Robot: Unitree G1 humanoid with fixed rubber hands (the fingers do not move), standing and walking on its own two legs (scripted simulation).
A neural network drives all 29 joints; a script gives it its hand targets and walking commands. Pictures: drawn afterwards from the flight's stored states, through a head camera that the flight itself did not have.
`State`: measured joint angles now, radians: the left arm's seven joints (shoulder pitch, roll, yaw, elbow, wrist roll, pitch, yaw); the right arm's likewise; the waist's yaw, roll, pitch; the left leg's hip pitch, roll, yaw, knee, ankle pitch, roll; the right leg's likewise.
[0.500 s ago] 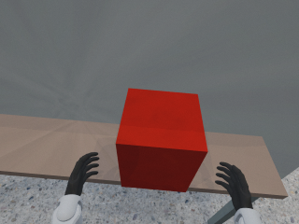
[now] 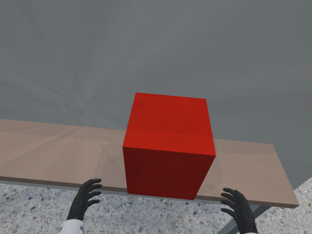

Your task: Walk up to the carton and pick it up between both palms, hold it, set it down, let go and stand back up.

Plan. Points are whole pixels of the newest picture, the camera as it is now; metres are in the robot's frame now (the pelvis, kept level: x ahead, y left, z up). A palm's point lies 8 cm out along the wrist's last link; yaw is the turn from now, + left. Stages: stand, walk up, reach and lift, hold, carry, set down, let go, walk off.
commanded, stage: set down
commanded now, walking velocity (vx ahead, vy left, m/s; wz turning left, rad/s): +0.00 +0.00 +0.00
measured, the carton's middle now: (165, 147) +0.38 -0.01 +0.00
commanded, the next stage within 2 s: let go in 0.82 s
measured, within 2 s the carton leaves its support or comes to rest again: neither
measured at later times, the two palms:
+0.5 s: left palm (69, 225) +0.17 +0.22 -0.06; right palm out of the picture +0.17 -0.21 -0.06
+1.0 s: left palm (66, 229) +0.16 +0.23 -0.08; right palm out of the picture +0.16 -0.22 -0.08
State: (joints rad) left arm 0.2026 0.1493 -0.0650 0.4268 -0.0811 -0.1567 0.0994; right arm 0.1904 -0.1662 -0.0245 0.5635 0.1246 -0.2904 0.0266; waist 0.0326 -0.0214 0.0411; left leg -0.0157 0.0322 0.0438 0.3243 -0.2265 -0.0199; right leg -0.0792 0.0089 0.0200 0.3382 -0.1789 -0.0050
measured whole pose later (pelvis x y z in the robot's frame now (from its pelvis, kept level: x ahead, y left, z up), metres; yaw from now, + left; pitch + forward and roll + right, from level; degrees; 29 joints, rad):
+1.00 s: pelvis +0.00 +0.00 +0.00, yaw +1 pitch -5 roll -1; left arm 0.19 0.21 0.00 0.50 -0.01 0.13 0.01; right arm 0.16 -0.18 -0.05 0.74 -0.03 -0.21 0.02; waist 0.01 0.00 0.09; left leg -0.04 0.04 0.03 0.37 -0.26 -0.02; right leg -0.08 0.01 0.01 0.36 -0.20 0.00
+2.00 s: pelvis -0.04 +0.01 -0.01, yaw +2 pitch -3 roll +0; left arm 0.34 0.27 0.00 0.70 0.02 -0.02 0.00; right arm 0.36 -0.27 0.00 0.69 -0.01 -0.03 0.01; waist 0.00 -0.01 0.01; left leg -0.22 0.00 0.02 0.53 -0.26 0.01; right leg -0.25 -0.03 0.00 0.51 -0.20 0.03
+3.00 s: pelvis -0.03 +0.01 -0.01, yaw +2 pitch -2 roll +0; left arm 0.33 0.27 -0.02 0.74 0.01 -0.01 0.01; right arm 0.37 -0.28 0.01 0.72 -0.01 -0.01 0.00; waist 0.00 0.00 0.02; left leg -0.22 0.01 0.02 0.53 -0.28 0.00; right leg -0.27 -0.02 0.00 0.53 -0.23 0.01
